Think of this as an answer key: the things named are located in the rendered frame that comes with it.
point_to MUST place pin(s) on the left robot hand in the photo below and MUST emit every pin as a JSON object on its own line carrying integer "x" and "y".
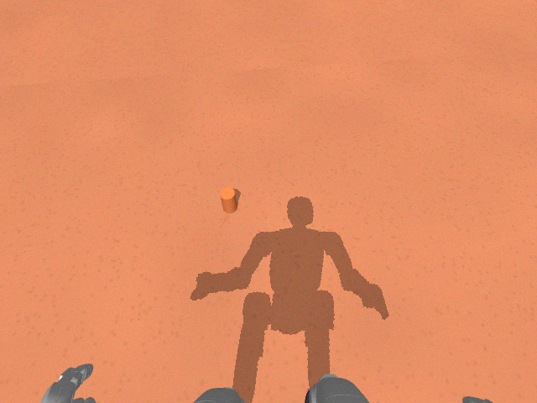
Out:
{"x": 64, "y": 390}

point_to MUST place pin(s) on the can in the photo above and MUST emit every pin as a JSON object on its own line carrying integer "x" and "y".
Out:
{"x": 229, "y": 202}

